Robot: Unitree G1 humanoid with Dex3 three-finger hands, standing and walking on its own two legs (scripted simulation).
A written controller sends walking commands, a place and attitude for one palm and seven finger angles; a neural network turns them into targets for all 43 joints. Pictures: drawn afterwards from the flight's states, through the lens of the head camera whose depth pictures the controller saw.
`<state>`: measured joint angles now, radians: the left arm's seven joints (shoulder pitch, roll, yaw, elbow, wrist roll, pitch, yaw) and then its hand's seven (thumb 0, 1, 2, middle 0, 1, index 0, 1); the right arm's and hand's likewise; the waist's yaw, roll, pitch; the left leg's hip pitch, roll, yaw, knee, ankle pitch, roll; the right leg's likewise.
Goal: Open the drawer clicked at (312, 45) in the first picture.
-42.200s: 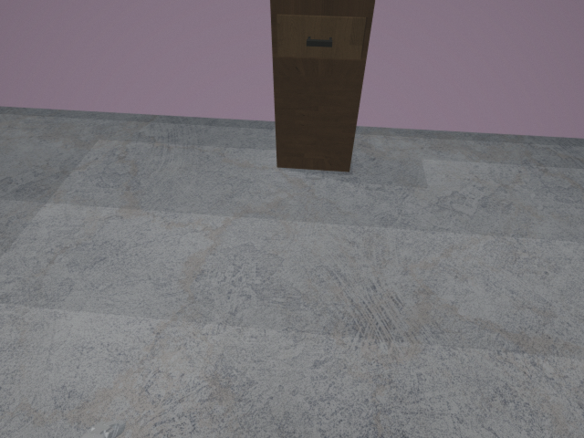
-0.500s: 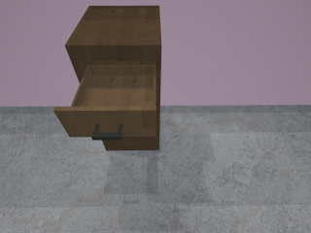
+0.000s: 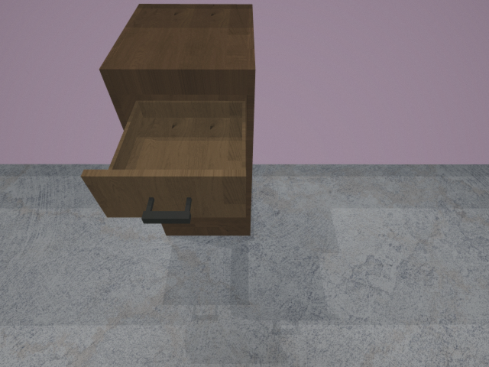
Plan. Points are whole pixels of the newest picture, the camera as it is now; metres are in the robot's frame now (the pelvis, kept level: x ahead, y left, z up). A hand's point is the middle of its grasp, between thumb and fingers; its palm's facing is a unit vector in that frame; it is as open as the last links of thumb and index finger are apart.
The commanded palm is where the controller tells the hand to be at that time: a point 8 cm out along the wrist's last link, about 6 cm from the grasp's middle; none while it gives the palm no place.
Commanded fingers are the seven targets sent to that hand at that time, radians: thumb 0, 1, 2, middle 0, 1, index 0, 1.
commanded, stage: look to check the result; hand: left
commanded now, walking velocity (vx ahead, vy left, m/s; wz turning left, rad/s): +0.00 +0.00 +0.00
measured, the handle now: (168, 209) +0.44 +0.20 -0.08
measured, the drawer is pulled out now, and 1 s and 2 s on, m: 0.30 0.30 0.30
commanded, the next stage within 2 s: stand and wait in 0.12 s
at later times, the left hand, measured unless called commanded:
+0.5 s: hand out of the picture +0.00 +0.16 -0.18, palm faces +0.05 -0.98 -0.18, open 7.3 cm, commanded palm none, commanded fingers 0.00 0.90 0.90 -0.20 -0.30 -0.20 -0.30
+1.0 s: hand out of the picture +0.00 +0.17 -0.18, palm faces +0.04 -0.98 -0.18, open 7.3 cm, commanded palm none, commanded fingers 0.00 0.90 0.90 -0.20 -0.30 -0.20 -0.30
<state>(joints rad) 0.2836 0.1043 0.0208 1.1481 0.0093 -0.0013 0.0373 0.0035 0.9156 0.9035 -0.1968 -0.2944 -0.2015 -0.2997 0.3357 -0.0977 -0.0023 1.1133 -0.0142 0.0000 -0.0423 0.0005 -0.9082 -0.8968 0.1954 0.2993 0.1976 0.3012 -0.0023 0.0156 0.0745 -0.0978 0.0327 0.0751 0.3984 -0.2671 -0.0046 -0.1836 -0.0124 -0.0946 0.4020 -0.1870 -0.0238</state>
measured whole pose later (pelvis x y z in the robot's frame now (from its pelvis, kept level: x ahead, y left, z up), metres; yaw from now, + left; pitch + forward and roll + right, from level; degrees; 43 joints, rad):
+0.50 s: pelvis +0.01 +0.00 +0.00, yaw +0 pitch -2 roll +0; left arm 0.28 0.11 0.02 1.15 0.01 0.00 0.04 0.01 0.92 0.90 -0.20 -0.29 -0.20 -0.30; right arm 0.33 -0.11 0.00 1.12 -0.01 0.00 -0.04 0.00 -0.91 -0.90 0.20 0.30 0.20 0.30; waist 0.00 0.01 0.08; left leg -0.07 0.04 0.08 0.38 -0.28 -0.01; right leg -0.16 -0.01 -0.09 0.39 -0.20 -0.02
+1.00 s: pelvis +0.02 +0.01 +0.00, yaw +0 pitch -2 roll +0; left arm 0.27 0.11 0.02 1.15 0.01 0.00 0.04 0.01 0.92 0.90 -0.20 -0.29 -0.20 -0.30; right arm 0.33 -0.10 0.00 1.13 -0.01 0.00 -0.05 0.00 -0.91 -0.90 0.20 0.30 0.20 0.30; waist 0.00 0.02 0.08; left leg -0.06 0.03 0.08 0.37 -0.28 0.00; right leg -0.16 -0.01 -0.09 0.39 -0.21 -0.01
